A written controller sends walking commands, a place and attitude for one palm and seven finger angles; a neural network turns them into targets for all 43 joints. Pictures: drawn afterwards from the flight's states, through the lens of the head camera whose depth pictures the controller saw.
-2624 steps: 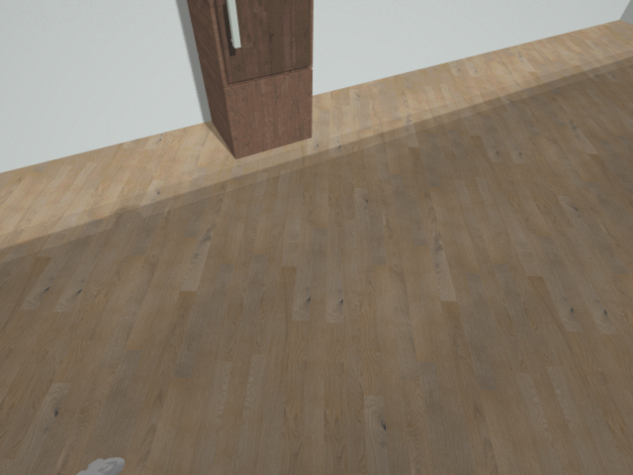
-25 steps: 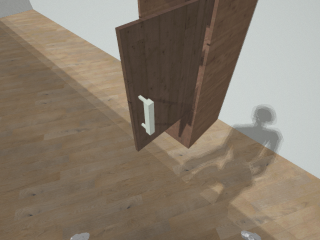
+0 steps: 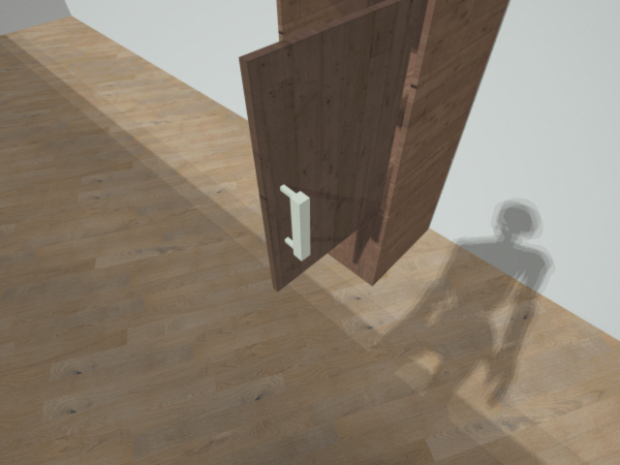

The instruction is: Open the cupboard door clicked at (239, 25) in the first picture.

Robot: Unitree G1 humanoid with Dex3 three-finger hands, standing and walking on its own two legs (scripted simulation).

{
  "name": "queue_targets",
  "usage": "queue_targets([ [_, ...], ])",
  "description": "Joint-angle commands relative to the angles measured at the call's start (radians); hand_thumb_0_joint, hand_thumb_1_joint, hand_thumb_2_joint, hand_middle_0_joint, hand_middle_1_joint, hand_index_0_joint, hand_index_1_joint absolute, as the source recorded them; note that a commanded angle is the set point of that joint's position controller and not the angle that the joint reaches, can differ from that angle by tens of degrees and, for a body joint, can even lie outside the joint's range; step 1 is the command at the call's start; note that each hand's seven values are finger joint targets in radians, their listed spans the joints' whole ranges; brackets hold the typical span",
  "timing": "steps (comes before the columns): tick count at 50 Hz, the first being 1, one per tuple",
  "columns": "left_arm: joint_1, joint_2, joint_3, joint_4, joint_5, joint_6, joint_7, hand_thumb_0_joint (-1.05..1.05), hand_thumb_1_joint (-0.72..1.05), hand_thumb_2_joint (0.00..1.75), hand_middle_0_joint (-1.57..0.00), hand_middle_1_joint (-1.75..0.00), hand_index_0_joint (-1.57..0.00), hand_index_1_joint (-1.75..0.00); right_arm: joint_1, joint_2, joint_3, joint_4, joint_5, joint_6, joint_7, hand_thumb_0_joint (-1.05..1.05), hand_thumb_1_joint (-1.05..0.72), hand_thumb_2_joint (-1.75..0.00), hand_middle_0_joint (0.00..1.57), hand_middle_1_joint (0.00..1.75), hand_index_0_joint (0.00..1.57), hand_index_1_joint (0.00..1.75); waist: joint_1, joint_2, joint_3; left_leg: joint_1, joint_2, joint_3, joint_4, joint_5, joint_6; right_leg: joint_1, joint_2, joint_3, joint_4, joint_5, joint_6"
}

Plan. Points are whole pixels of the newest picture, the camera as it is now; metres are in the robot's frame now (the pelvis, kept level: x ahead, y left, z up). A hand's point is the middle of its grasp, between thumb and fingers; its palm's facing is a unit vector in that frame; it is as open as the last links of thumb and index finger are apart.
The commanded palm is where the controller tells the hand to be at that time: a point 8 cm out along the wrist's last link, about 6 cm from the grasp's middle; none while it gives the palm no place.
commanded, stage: let the arm hang, fingers relaxed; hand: left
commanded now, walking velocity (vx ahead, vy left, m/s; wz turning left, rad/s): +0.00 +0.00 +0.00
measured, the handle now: (293, 222) +0.58 +0.07 -0.10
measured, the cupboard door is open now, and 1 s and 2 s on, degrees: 87 87 87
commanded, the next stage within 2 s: look to check the result in 0.34 s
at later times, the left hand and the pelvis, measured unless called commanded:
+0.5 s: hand out of the picture +0.00 +0.16 -0.18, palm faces +0.01 -0.98 -0.19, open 7.3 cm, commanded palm none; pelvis +0.01 -0.01 +0.00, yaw -1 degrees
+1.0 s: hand out of the picture +0.02 +0.15 -0.17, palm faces +0.01 -0.98 -0.21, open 7.3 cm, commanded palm none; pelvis +0.03 -0.03 +0.00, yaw -1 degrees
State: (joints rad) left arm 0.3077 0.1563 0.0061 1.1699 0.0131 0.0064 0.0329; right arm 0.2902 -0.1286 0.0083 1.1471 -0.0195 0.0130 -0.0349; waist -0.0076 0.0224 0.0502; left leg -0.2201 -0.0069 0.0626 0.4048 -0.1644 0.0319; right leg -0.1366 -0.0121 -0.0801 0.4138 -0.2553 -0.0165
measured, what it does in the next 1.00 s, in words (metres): stands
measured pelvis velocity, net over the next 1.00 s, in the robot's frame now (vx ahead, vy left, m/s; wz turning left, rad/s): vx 0.03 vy -0.03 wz -0.01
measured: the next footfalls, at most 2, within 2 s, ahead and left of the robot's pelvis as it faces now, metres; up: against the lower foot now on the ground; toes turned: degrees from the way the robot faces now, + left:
none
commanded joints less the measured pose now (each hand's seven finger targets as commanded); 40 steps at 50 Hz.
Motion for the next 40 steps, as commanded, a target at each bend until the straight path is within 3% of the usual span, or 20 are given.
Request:
queue_targets([
  [1, 0.066, 0.082, 0.014, -0.024, -0.003, -0.011, 0.006, 0.00, 0.90, 0.90, -0.20, -0.30, -0.20, -0.30, 0.059, -0.101, -0.023, -0.020, -0.001, -0.015, -0.005, 0.00, -0.90, -0.90, 0.20, 0.30, 0.20, 0.30, 0.009, -0.024, 0.056, -0.017, 0.113, -0.134, -0.112, -0.065, 0.012, -0.069, -0.086, 0.088, -0.085, -0.005, -0.028],
  [6, 0.051, 0.078, 0.017, -0.036, -0.002, -0.015, 0.008, 0.00, 0.90, 0.90, -0.20, -0.30, -0.20, -0.30, 0.066, -0.086, -0.023, -0.016, -0.002, -0.016, -0.002, 0.00, -0.90, -0.90, 0.20, 0.30, 0.20, 0.30, 0.004, -0.034, 0.064, -0.015, 0.106, -0.121, -0.101, -0.041, 0.008, -0.078, -0.089, 0.091, -0.088, 0.004, -0.027],
  [10, 0.040, 0.078, 0.018, -0.039, -0.005, -0.015, 0.007, 0.00, 0.90, 0.90, -0.20, -0.30, -0.20, -0.30, 0.062, -0.080, -0.023, -0.013, -0.004, -0.017, -0.002, 0.00, -0.90, -0.90, 0.20, 0.30, 0.20, 0.30, 0.003, -0.003, 0.069, -0.016, 0.105, -0.120, -0.103, -0.039, 0.005, -0.080, -0.090, 0.100, -0.090, 0.009, -0.028],
  [15, 0.034, 0.084, 0.019, -0.043, -0.006, -0.022, 0.006, 0.00, 0.90, 0.90, -0.20, -0.30, -0.20, -0.30, 0.062, -0.085, -0.024, -0.013, -0.003, -0.021, -0.003, 0.00, -0.90, -0.90, 0.20, 0.30, 0.20, 0.30, 0.000, -0.011, 0.024, 0.026, 0.107, -0.109, -0.079, 0.049, 0.005, -0.058, -0.096, 0.104, -0.092, 0.063, -0.029],
  [19, 0.033, 0.086, 0.019, -0.041, -0.007, -0.023, 0.007, 0.00, 0.90, 0.90, -0.20, -0.30, -0.20, -0.30, 0.054, -0.091, -0.023, -0.012, -0.001, -0.021, -0.005, 0.00, -0.90, -0.90, 0.20, 0.30, 0.20, 0.30, -0.002, 0.004, 0.026, 0.040, 0.109, -0.108, -0.074, 0.071, 0.003, -0.057, -0.096, 0.105, -0.097, 0.078, -0.029],
  [40, 0.038, 0.089, 0.013, -0.028, -0.007, -0.028, 0.008, 0.00, 0.90, 0.90, -0.20, -0.30, -0.20, -0.30, 0.017, -0.107, -0.021, -0.008, 0.001, -0.019, -0.008, 0.00, -0.90, -0.90, 0.20, 0.30, 0.20, 0.30, -0.001, -0.019, 0.026, 0.081, 0.115, -0.098, -0.067, 0.115, -0.002, -0.047, -0.100, 0.111, -0.120, 0.135, -0.028],
])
